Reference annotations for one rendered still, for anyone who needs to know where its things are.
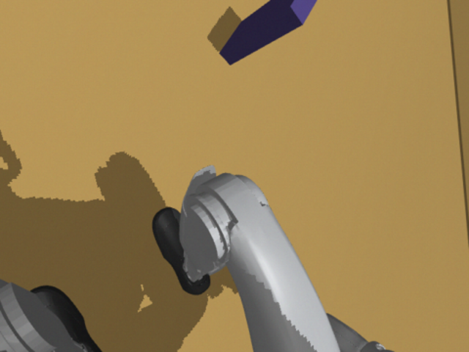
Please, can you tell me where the left robot foot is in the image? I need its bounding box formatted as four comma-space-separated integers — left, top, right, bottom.
30, 285, 102, 352

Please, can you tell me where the right robot hand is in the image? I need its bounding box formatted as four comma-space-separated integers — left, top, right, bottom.
326, 313, 368, 352

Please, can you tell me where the right robot foot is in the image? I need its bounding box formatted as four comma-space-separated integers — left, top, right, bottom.
152, 208, 210, 295

